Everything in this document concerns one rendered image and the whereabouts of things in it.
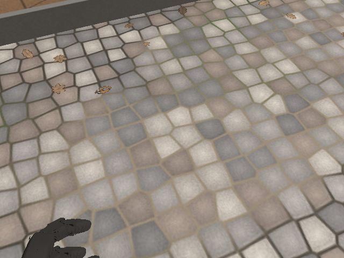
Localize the robot left hand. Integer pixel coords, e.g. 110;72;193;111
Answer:
21;218;99;258

